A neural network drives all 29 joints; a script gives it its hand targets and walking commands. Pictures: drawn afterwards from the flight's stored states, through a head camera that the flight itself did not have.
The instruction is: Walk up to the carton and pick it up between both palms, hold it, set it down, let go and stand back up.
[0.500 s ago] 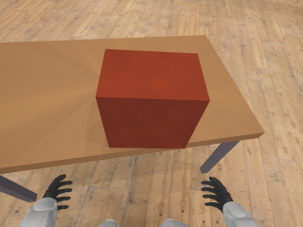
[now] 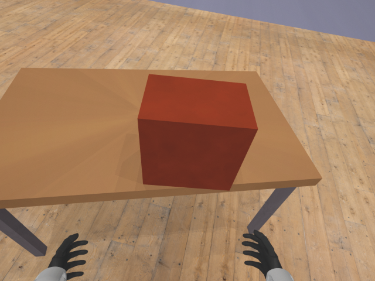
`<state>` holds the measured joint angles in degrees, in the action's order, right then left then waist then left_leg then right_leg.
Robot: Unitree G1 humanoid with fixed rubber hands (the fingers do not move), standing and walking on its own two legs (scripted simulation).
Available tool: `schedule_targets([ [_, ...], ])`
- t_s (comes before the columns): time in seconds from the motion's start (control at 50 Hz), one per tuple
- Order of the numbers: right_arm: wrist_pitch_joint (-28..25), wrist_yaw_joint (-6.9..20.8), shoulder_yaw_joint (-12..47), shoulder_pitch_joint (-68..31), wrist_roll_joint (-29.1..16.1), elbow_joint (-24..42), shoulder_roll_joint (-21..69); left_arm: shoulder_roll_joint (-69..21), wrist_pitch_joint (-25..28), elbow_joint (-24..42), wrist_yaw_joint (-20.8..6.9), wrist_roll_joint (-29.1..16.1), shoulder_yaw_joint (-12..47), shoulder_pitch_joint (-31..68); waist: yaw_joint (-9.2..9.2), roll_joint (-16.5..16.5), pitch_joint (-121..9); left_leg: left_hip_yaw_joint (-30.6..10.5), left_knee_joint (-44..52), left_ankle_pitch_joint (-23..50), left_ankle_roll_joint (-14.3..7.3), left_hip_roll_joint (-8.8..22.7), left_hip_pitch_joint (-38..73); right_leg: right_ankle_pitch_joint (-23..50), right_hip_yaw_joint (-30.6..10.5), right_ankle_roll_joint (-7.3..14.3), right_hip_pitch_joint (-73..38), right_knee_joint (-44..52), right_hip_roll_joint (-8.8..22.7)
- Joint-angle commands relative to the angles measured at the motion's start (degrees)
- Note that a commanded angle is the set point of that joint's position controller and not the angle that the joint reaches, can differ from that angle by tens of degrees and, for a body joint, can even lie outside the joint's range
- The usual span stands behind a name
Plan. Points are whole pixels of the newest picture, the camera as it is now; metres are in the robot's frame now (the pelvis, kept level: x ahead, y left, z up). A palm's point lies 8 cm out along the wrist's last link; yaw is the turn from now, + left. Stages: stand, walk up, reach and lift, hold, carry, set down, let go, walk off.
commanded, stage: reach and lift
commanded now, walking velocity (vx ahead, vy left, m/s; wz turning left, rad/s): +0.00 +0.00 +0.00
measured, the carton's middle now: (191, 136) +0.52 -0.01 -0.01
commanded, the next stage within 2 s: none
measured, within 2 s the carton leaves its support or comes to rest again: neither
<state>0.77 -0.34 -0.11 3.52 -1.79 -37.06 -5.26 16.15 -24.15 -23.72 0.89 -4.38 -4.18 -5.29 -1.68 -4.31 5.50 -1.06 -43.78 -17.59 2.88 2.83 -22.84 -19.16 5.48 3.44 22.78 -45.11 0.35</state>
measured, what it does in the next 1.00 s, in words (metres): shifts its weight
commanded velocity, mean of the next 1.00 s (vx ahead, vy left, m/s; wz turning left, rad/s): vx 0.00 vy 0.00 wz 0.00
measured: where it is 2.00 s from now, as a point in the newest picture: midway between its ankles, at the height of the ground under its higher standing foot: outside the picture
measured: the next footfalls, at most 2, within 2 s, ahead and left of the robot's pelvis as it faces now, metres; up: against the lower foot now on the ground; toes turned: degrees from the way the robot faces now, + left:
none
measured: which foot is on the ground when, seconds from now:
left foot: down 0.00-1.00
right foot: down 0.00-1.00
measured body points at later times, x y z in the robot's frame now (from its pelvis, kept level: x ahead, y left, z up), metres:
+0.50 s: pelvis +0.04 +0.01 +0.02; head +0.06 +0.03 +0.47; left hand +0.26 +0.24 -0.06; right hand +0.25 -0.22 -0.05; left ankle +0.06 +0.16 -0.71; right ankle +0.06 -0.08 -0.71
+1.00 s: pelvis +0.06 +0.02 +0.02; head +0.09 +0.02 +0.47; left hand +0.29 +0.26 -0.03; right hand +0.28 -0.22 -0.04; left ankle +0.07 +0.16 -0.71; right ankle +0.06 -0.08 -0.71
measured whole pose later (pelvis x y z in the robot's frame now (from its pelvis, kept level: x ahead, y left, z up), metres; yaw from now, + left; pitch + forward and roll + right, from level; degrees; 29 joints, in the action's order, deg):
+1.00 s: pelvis +0.06 +0.02 +0.02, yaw -1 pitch +3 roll +0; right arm -30.0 6.3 1.3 0.5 -16.0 -52.3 -14.8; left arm 14.9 23.2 -42.6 3.2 -14.3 5.2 -3.5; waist 0.1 0.4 0.2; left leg 0.8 -36.8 -19.0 1.5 2.0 -20.4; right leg -19.2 3.7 0.8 20.0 -36.6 0.8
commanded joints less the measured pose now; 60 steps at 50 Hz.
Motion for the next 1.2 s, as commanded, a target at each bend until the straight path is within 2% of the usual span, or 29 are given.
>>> schedule_targets([
  [0.0,-3.7,1.8,-6.7,-4.8,1.7,0.8,-15.7,2.7,4.3,3.7,0.6,3.6,-2.7,0.5,1.49,15.5,-3.1,0.0,23.5,-18.4,-5.6,3.1,-19.2,3.7,-1.2,-2.7,-30.0,6.7,-4.6],
  [0.04,-6.0,2.5,-7.1,-6.2,2.5,0.9,-15.7,1.6,7.6,2.1,0.6,4.0,-2.8,1.8,1.72,12.9,-3.9,0.3,23.6,-15.1,-5.9,2.8,-18.4,3.8,-0.8,-2.8,-30.4,8.0,-5.0],
  [0.12,-10.1,4.6,-7.1,-10.6,2.5,4.1,-14.4,1.5,13.9,2.0,2.1,1.3,-0.3,7.8,1.34,6.3,-7.1,1.6,20.4,-13.5,-6.4,1.1,-14.2,-2.8,-2.3,-2.5,-24.0,10.7,-3.6],
  [0.2,-12.0,6.4,-7.9,-13.0,2.2,6.4,-13.8,3.8,19.7,1.4,4.5,-2.2,2.3,13.3,0.81,2.9,-11.2,2.8,17.3,-13.3,-6.3,-0.1,-11.8,-8.1,-4.6,-2.1,-18.3,12.1,-1.5],
  [0.26,-12.5,6.7,-7.9,-11.5,1.2,5.7,-13.3,5.3,22.5,0.9,5.7,-4.2,3.1,13.5,0.64,0.2,-12.8,4.1,14.6,-7.7,-5.2,-1.7,-6.5,-8.9,-6.5,-1.6,-12.5,14.5,0.6],
  [0.32,-13.3,6.5,-7.1,-9.7,-0.9,3.1,-13.7,5.8,23.6,-0.2,5.7,-4.6,2.8,10.9,0.37,0.5,-13.8,4.1,13.9,-1.9,-4.0,-2.8,-1.6,-3.2,-7.1,-1.6,-10.1,15.5,1.5],
  [0.46,-19.6,4.5,-2.5,-4.3,-7.9,-4.0,-18.1,4.1,25.6,-1.5,2.1,-0.9,-1.0,1.1,0.02,5.3,-15.4,3.1,13.9,20.5,-0.7,-4.8,10.3,23.2,-5.2,-2.7,-16.8,16.4,-0.7],
  [0.52,-23.7,3.8,-1.2,-3.6,-10.1,-5.0,-18.8,3.1,28.7,-0.9,0.9,0.2,-1.7,0.1,0.15,5.9,-15.3,2.8,14.0,25.5,0.2,-5.3,13.8,28.0,-4.8,-2.9,-16.7,17.9,-1.4],
  [0.58,-27.1,3.8,-0.9,-4.2,-10.9,-5.3,-18.5,3.1,33.2,-1.0,0.4,0.3,-1.6,1.4,0.41,5.3,-14.3,2.8,14.4,24.2,0.1,-5.3,13.9,26.6,-4.8,-3.1,-15.8,18.9,-1.6],
  [0.64,-29.6,4.4,-1.2,-5.5,-11.3,-5.2,-17.8,3.7,38.1,-2.4,0.4,-0.9,-0.6,3.5,0.61,4.0,-13.0,2.8,14.8,19.0,-0.6,-5.1,11.7,21.9,-5.2,-3.3,-14.7,19.0,-1.4],
  [0.74,-32.2,5.9,-2.1,-8.3,-11.5,-4.3,-17.7,5.4,45.9,-5.0,1.6,-5.4,3.4,8.1,1.59,2.6,-14.1,2.3,14.3,11.1,-1.2,-4.6,7.5,14.6,-5.7,-3.3,-11.8,17.4,-1.0],
  [0.82,-33.5,6.5,-2.4,-10.2,-12.9,-5.0,-18.8,6.2,49.9,-7.0,2.4,-8.9,6.4,10.5,2.47,3.3,-17.5,1.8,12.7,10.6,-0.8,-4.3,6.4,14.8,-5.8,-3.3,-10.4,15.2,-1.1],
  [0.94,-35.8,6.2,-1.7,-13.7,-16.6,-8.2,-22.2,6.5,52.3,-10.2,2.4,-10.6,7.0,12.6,2.56,5.1,-21.8,0.8,9.8,17.2,0.9,-4.1,7.9,20.7,-5.2,-3.2,-9.3,12.6,-2.0],
  [1.04,-38.0,6.1,0.2,-17.0,-19.6,-10.7,-24.4,6.1,53.2,-12.7,1.7,-9.9,5.3,13.9,1.48,4.1,-22.1,0.3,8.7,21.1,1.6,-4.1,9.5,23.4,-4.8,-3.2,-8.3,12.2,-2.8],
  [1.12,-38.6,6.7,1.5,-20.6,-21.4,-11.4,-25.6,5.6,53.8,-14.0,1.6,-10.2,4.9,16.6,0.9,2.7,-21.5,0.2,9.2,18.9,1.2,-3.9,9.2,20.4,-4.9,-3.1,-6.6,12.7,-3.1],
  [1.18,-37.0,7.4,2.0,-24.2,-22.4,-11.5,-26.4,5.8,53.5,-15.3,1.9,-11.5,5.7,20.7,1.08,1.9,-20.8,0.3,10.1,13.5,0.5,-3.6,7.7,14.8,-5.2,-3.1,-4.3,13.5,-3.0],
])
